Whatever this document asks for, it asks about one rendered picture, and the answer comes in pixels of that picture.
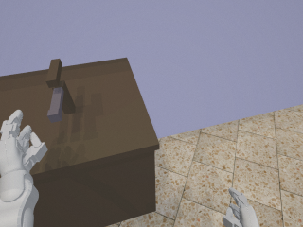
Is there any tap lever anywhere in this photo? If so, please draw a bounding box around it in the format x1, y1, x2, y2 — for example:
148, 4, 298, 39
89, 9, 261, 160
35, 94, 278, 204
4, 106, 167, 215
47, 87, 64, 123

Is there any counter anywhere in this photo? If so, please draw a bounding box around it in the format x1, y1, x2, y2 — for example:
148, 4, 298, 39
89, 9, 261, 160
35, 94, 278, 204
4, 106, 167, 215
0, 57, 160, 227

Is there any robot left forearm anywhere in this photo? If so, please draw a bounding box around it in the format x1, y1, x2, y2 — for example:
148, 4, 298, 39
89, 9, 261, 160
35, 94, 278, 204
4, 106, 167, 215
0, 169, 39, 227

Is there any left robot hand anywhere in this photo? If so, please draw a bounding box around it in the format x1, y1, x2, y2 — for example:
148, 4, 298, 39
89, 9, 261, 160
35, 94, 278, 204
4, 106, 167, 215
0, 110, 48, 177

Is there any right robot hand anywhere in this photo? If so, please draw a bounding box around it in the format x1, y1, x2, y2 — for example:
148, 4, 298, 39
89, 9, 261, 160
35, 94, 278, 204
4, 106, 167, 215
223, 187, 259, 227

